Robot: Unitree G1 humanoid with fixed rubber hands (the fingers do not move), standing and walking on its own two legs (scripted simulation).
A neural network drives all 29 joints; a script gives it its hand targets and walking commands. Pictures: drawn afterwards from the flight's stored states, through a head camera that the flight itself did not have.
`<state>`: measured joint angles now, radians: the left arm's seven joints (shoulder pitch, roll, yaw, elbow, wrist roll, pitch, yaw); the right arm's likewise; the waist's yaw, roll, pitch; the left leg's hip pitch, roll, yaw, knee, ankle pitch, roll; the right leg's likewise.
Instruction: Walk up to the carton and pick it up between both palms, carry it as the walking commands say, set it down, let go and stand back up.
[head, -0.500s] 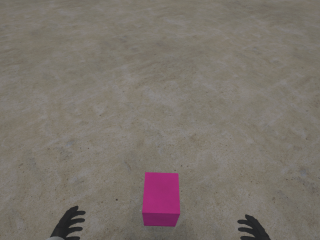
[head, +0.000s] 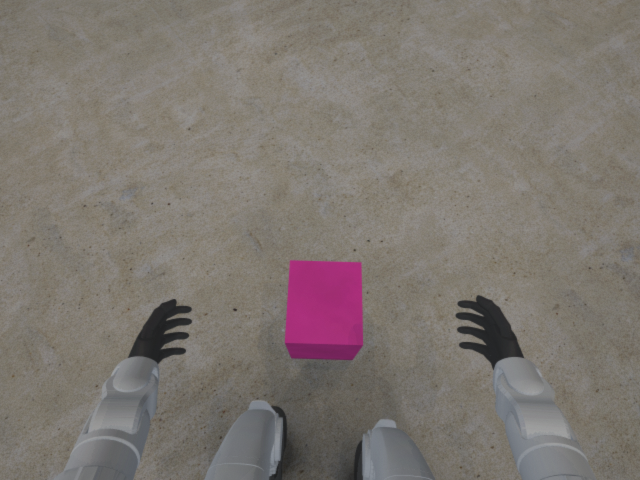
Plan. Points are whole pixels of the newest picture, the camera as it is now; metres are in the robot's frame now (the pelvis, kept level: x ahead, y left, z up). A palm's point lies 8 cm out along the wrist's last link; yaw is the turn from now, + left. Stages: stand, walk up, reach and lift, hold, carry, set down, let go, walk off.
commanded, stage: reach and lift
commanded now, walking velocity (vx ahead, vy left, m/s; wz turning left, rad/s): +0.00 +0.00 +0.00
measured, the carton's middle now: (323, 314) +0.44 +0.01 -0.59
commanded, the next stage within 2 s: none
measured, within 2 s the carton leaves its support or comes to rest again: neither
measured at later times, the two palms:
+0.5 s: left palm (200, 272) +0.40 +0.21 -0.16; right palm (447, 269) +0.41 -0.18 -0.14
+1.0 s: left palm (223, 266) +0.44 +0.20 -0.23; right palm (424, 266) +0.45 -0.17 -0.22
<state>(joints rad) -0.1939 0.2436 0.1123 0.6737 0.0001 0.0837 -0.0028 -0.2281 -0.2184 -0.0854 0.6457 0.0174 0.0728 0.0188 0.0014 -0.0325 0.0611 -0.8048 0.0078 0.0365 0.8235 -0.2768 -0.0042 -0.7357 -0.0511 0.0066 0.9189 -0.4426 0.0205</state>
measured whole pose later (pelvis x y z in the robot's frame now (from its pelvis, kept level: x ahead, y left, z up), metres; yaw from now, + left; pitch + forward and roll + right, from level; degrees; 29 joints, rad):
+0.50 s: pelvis -0.03 +0.01 -0.04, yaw +0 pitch +32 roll +1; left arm -0.81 0.20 0.25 0.82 0.00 0.09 0.05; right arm -0.83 -0.20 -0.22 0.79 0.02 0.08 -0.01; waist 0.00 -0.03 0.07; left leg -1.28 0.02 0.03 0.96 -0.24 0.00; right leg -1.21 -0.04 0.01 1.06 -0.41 0.02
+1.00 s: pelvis -0.04 +0.01 -0.09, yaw -1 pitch +44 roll +1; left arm -1.03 0.18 0.37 0.86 0.01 0.05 0.06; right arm -1.03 -0.18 -0.29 0.80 -0.05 0.06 -0.02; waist 0.00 -0.03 0.03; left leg -1.61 0.02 0.03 1.10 -0.25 0.00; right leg -1.55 -0.03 0.03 1.21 -0.43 0.02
